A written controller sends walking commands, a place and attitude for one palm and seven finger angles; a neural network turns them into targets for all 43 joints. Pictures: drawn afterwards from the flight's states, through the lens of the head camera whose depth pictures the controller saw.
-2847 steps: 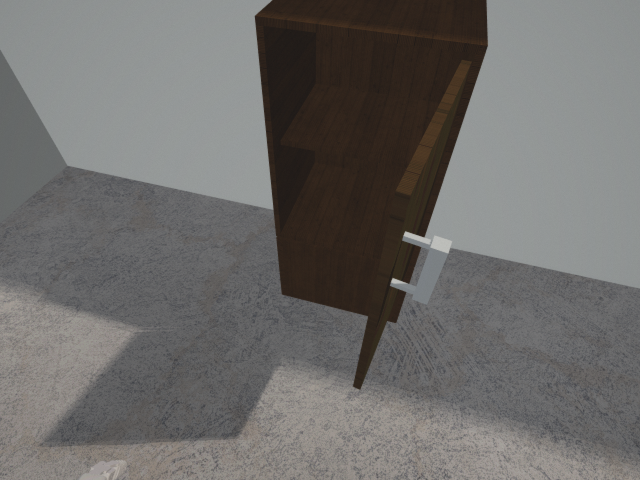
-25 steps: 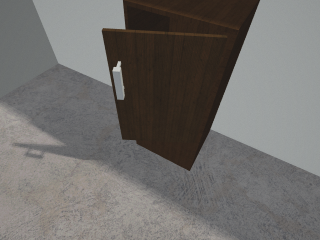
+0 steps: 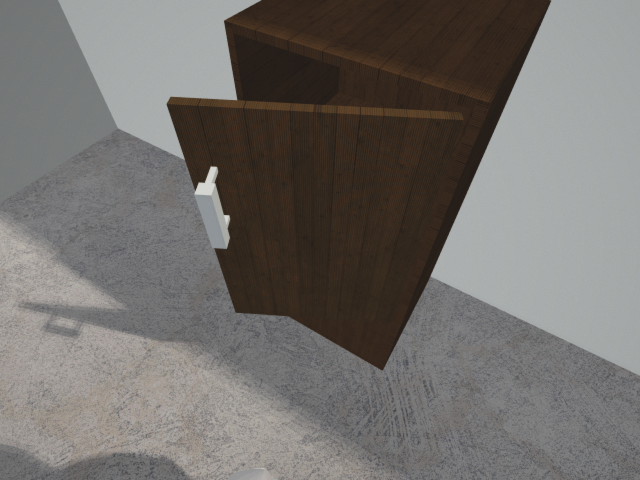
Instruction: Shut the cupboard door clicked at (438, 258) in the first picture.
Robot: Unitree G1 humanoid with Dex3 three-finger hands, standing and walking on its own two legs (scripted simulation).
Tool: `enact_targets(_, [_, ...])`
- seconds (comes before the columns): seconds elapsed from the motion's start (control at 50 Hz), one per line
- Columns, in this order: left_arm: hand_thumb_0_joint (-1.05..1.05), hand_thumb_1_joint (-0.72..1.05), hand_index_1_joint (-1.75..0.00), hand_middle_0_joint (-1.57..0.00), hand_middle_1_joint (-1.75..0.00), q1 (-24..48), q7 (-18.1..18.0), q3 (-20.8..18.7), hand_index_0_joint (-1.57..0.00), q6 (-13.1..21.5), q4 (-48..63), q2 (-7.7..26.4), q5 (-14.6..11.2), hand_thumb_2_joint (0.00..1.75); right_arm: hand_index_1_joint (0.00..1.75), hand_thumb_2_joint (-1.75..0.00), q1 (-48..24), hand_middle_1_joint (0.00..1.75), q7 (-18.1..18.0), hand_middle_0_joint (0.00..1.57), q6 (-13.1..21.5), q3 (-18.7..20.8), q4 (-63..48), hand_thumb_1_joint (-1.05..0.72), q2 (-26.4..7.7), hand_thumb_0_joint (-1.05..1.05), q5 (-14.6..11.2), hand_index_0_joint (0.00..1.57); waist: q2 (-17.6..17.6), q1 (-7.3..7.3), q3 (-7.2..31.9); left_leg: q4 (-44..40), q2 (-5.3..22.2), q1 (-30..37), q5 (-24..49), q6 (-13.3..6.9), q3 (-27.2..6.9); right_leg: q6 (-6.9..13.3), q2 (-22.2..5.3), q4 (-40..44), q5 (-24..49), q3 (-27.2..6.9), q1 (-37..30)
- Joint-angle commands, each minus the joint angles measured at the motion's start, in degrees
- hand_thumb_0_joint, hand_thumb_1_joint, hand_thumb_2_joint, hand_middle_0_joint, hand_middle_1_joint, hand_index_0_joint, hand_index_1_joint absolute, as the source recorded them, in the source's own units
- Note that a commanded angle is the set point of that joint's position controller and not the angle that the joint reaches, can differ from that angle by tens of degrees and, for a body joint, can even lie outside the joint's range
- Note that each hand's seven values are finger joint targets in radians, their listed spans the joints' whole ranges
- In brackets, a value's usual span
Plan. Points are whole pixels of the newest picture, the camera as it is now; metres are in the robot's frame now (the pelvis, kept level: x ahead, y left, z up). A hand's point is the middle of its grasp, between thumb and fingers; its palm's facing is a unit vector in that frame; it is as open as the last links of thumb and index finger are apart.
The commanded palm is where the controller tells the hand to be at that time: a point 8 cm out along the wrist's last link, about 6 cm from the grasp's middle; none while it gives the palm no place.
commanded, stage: come to a stop and stand still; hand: left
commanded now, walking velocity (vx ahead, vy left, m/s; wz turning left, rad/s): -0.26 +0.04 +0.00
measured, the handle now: (216, 208) +0.50 +0.20 +0.01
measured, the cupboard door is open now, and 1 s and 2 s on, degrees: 28 28 28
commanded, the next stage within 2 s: look again from close up in 0.92 s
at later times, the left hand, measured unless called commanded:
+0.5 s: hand out of the picture +0.09 +0.19 -0.18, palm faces +0.01 -0.95 -0.31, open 7.4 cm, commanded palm none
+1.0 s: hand out of the picture +0.04 +0.12 -0.17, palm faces +0.00 -0.98 -0.20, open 7.3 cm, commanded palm none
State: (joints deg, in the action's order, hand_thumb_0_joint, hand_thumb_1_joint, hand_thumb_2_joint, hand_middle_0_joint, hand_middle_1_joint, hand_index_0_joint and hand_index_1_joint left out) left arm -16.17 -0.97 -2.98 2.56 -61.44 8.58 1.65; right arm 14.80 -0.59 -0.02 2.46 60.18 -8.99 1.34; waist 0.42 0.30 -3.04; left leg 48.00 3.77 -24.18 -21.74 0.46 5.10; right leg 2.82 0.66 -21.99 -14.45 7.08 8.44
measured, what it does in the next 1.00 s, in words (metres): steps on the spot: left foot, then right foot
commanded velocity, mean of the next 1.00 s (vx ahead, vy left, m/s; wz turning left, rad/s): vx -0.07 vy -0.03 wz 0.00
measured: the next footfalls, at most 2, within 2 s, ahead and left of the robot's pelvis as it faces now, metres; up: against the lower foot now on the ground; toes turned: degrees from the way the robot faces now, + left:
left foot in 0.08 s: +0.06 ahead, +0.08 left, +0.00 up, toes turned +0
right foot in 0.48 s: +0.06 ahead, -0.14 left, +0.00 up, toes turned -4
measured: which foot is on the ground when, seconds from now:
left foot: up 0.00-0.06, down 0.08-1.00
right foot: down 0.00-0.20, up 0.22-0.46, down 0.48-1.00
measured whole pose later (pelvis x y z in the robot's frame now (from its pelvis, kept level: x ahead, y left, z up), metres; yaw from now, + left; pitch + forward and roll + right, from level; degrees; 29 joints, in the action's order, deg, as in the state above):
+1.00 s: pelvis +0.02 -0.06 +0.00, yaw -2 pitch -1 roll +0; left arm -13.1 -1.3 -1.1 -0.6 -64.2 9.4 0.5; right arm 15.1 -1.6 -1.3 0.1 65.0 -7.5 1.1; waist 0.1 0.2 -2.9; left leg 22.0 2.2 -8.6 -12.2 1.5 1.8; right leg 2.1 1.5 -22.1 -12.5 2.3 8.6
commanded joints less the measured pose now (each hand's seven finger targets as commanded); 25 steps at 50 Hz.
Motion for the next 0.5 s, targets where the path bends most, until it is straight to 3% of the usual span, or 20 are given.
enact_targets(0.0, [0.00,0.90,-0.30,-0.20,-0.30,-3.26,-0.48,-0.60,-0.20,0.67,0.23,5.93,-0.53,0.90,0.30,-0.90,1.73,0.30,0.13,0.20,1.44,-1.13,-2.45,-0.90,-0.65,0.00,-0.45,0.20,-5.75,0.34,1.37,-13.94,-0.45,4.84,7.66,0.22,-0.10,6.13,-13.48,3.01,27.61,-9.19,-2.11])
enact_targets(0.02, [0.00,0.90,-0.30,-0.20,-0.30,-2.35,-0.69,-0.10,-0.20,0.39,-0.05,5.25,-0.83,0.90,0.30,-0.90,3.14,0.30,-0.18,0.20,1.61,-1.44,-1.53,-0.90,-1.04,0.00,-0.46,0.20,-5.34,1.41,1.84,-20.27,-0.95,11.27,14.53,0.34,-0.35,3.88,-11.49,0.21,28.25,-7.43,0.37])
enact_targets(0.04, [0.00,0.90,-0.30,-0.20,-0.30,-2.82,-0.88,0.30,-0.20,0.03,-0.37,4.12,-0.79,0.90,0.30,-0.90,5.95,0.30,-0.29,0.20,2.28,-1.19,-0.27,-0.90,-2.95,0.00,-0.44,0.20,-1.78,1.86,4.13,-23.04,1.46,18.66,30.78,-0.43,-3.07,0.82,-8.59,-3.94,24.64,-5.92,3.62])
enact_targets(0.06, [0.00,0.90,-0.30,-0.20,-0.30,-5.33,-1.34,0.93,-0.20,-0.40,-0.40,2.59,-1.18,0.90,0.30,-0.90,6.84,0.30,-0.95,0.20,2.62,-1.17,0.07,-0.90,-6.11,0.00,-0.20,0.20,4.48,1.07,6.42,-20.90,7.50,23.97,47.63,-3.43,-7.91,-1.78,-6.09,-4.84,13.93,-5.33,6.31])
enact_targets(0.08, [0.00,0.90,-0.30,-0.20,-0.30,-6.03,-1.91,1.27,-0.20,-1.05,-0.66,2.01,-0.86,0.90,0.30,-0.90,6.43,0.30,-1.32,0.20,1.99,-0.77,0.20,-0.90,-8.03,0.00,-0.24,0.20,5.67,1.22,5.28,-20.56,11.22,22.18,51.20,-5.53,-9.53,-2.73,-4.41,-3.44,2.16,-4.93,5.54])
enact_targets(0.14, [0.00,0.90,-0.30,-0.20,-0.30,-6.52,-1.84,1.10,-0.20,-3.05,-1.38,4.00,-1.03,0.90,0.30,-0.90,2.10,0.30,-2.86,0.20,0.86,-1.00,-0.36,-0.90,-8.89,0.00,-1.25,0.20,13.18,0.46,2.30,-23.42,13.22,21.32,65.96,-7.61,-11.51,-4.02,-4.12,-7.62,-3.44,-3.53,5.06])
enact_targets(0.18, [0.00,0.90,-0.30,-0.20,-0.30,-5.50,-1.63,0.39,-0.20,-4.01,-0.01,5.90,-1.00,0.90,0.30,-0.90,2.79,0.30,-3.40,0.20,0.11,0.05,-0.92,-0.90,-10.54,0.00,-1.04,0.20,10.61,1.17,4.35,-24.31,15.70,24.24,68.94,-9.89,-13.52,-3.73,-3.60,-15.59,-10.77,-4.84,8.74])
enact_targets(0.22, [0.00,0.90,-0.30,-0.20,-0.30,-3.67,-1.28,-0.50,-0.20,-4.91,2.10,6.22,-0.76,0.90,0.30,-0.90,2.01,0.30,-3.76,0.20,-0.67,1.36,-2.30,-0.90,-12.35,0.00,-0.51,0.20,9.13,1.60,6.45,-24.92,18.16,24.87,63.32,-12.83,-14.50,-3.56,-2.66,-25.75,-17.45,-7.22,13.20])
enact_targets(0.24, [0.00,0.90,-0.30,-0.20,-0.30,-2.49,-1.11,-0.68,-0.20,-5.06,3.14,6.03,-0.58,0.90,0.30,-0.90,1.27,0.30,-3.75,0.20,-0.89,1.79,-2.92,-0.90,-12.54,0.00,-0.24,0.20,6.10,1.75,6.15,-24.36,19.10,24.01,61.01,-13.85,-14.64,-3.34,-2.41,-28.94,-18.54,-7.89,14.62])
enact_targets(0.26, [0.00,0.90,-0.30,-0.20,-0.30,-2.28,-0.98,-1.07,-0.20,-5.23,4.03,5.41,-0.56,0.90,0.30,-0.90,-0.35,0.30,-3.67,0.20,-1.16,2.08,-3.66,-0.90,-12.93,0.00,0.00,0.20,6.25,1.28,7.31,-24.32,19.12,23.21,57.24,-14.11,-14.00,-3.47,-2.39,-30.89,-18.37,-8.61,15.64])
enact_targets(0.32, [0.00,0.90,-0.30,-0.20,-0.30,-2.01,-0.66,-1.56,-0.20,-5.39,5.91,4.61,-0.55,0.90,0.30,-0.90,-3.94,0.30,-3.04,0.20,-1.40,2.33,-5.43,-0.90,-12.23,0.00,0.32,0.20,7.65,0.08,8.95,-25.21,16.52,18.02,44.52,-12.10,-11.14,-3.57,-1.94,-29.55,-15.02,-8.03,12.84])
enact_targets(0.36, [0.00,0.90,-0.30,-0.20,-0.30,-3.44,-0.50,-1.50,-0.20,-5.12,6.14,4.38,-0.50,0.90,0.30,-0.90,-6.27,0.30,-2.38,0.20,-1.41,2.32,-6.10,-0.90,-11.70,0.00,0.35,0.20,9.42,-1.14,8.60,-25.81,14.42,12.89,34.26,-10.33,-9.64,-3.28,-1.84,-22.23,-10.83,-5.88,7.62])
enact_targets(0.4, [0.00,0.90,-0.30,-0.20,-0.30,-7.04,-0.45,-1.55,-0.20,-4.65,5.17,5.14,-0.14,0.90,0.30,-0.90,-7.85,0.30,-1.77,0.20,-1.82,2.39,-6.58,-0.90,-11.05,0.00,-0.16,0.20,6.26,-3.15,7.19,-22.55,10.46,6.09,18.88,-6.77,-7.41,-3.44,-1.54,-9.45,0.78,-4.09,-0.14])
enact_targets(0.42, [0.00,0.90,-0.30,-0.20,-0.30,-6.92,-0.65,-1.59,-0.20,-4.05,5.34,7.50,0.35,0.90,0.30,-0.90,-6.95,0.30,-1.31,0.20,-2.06,2.22,-6.72,-0.90,-8.81,0.00,-0.66,0.20,-1.75,-2.87,5.49,-17.49,5.23,3.51,8.42,-3.71,-5.17,-2.44,-5.02,-0.70,4.38,-9.82,0.01])
enact_targets(0.44, [0.00,0.90,-0.30,-0.20,-0.30,-3.33,-0.77,-1.85,-0.20,-3.36,6.39,11.89,0.66,0.90,0.30,-0.90,-4.86,0.30,-0.63,0.20,-2.40,1.61,-7.17,-0.90,-5.13,0.00,-1.03,0.20,-13.73,-0.94,2.84,-11.71,-1.23,1.52,-3.10,-0.07,-0.96,1.51,-14.70,5.89,3.49,-20.59,4.51])
enact_targets(0.46, [0.00,0.90,-0.30,-0.20,-0.30,0.58,-0.53,-1.56,-0.20,-3.55,7.83,14.18,0.48,0.90,0.30,-0.90,-4.88,0.30,-0.09,0.20,-3.11,1.48,-7.45,-0.90,-4.95,0.00,-0.83,0.20,-12.61,-0.59,0.97,-4.57,-2.47,5.48,-9.24,0.15,-2.02,5.61,-19.75,9.67,-3.13,-22.60,13.47])
enact_targets(0.48, [0.00,0.90,-0.30,-0.20,-0.30,3.27,-0.51,-1.33,-0.20,-3.35,8.31,13.15,0.66,0.90,0.30,-0.90,-6.56,0.30,-0.16,0.20,-3.53,1.52,-7.52,-0.90,-4.43,0.00,-0.49,0.20,-11.64,-0.38,-0.45,-0.15,-2.46,4.67,-9.09,-0.38,-3.91,6.86,-17.87,8.92,-0.43,-22.82,15.37])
